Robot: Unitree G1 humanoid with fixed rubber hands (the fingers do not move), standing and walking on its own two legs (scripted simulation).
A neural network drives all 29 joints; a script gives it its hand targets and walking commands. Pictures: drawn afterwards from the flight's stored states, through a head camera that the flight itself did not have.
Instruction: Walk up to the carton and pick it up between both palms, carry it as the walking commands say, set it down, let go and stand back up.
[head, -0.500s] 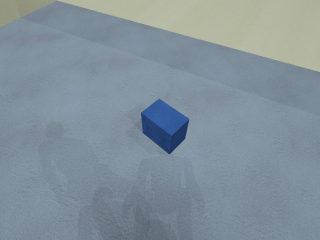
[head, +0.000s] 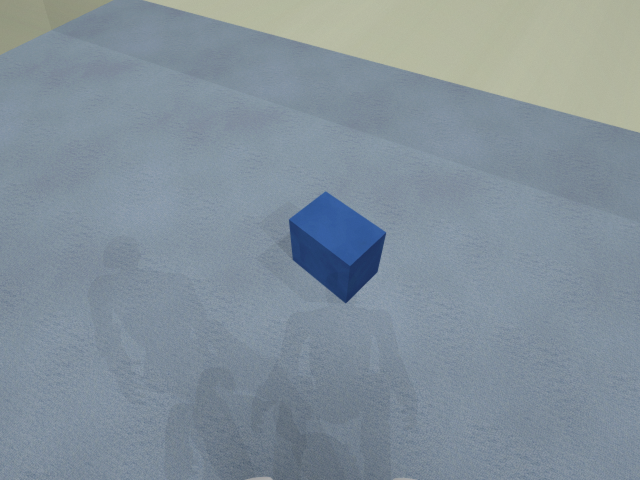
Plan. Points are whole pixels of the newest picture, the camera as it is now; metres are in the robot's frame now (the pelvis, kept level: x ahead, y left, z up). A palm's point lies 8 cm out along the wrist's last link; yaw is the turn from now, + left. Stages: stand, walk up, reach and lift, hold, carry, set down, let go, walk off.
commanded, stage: walk up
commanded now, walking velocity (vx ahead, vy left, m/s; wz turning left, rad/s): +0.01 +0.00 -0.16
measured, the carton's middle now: (335, 247) +0.88 -0.07 -0.64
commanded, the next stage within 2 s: none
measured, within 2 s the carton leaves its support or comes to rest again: neither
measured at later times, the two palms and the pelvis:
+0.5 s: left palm out of the picture +0.02 +0.23 -0.14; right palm out of the picture +0.02 -0.22 -0.14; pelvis +0.00 +0.00 +0.00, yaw -2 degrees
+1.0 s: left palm out of the picture +0.04 +0.25 -0.15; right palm out of the picture +0.01 -0.20 -0.13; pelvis -0.01 +0.02 +0.01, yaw -1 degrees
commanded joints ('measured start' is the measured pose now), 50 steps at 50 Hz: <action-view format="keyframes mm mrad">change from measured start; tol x16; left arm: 1 130 111 -7 3 -15 -15 6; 50 17 27 15 -5 2 30 11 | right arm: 1 25 -42 -2 -31 -8 -26 -9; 31 -148 -112 -1 -138 -13 2 32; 36 90 -51 1 -19 -12 -16 4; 50 83 -138 -44 -30 1 -49 -19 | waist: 1 4 -144 -76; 21 13 129 -24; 30 68 -326 -8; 37 -49 -149 20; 39 -39 216 -52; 50 -3 219 -138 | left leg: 1 8 46 -13 19 53 -59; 19 -15 178 -224 -298 96 105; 22 150 203 -89 -170 43 57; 27 -108 67 -52 -141 -63 15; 30 -245 -5 15 286 -288 0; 31 -298 35 8 469 -241 -31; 37 167 4 -21 -130 72 -28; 39 256 335 -355 -299 324 53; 50 193 251 -216 -202 618 169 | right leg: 1 80 -204 227 -182 341 -82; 19 11 -15 41 -16 24 -2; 26 20 -122 229 -168 227 -39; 28 150 -204 208 -222 61 -60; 32 38 -320 370 -235 434 -170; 38 -178 -102 116 -28 174 -4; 40 -236 -4 41 331 -278 39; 50 -131 65 62 108 -108 7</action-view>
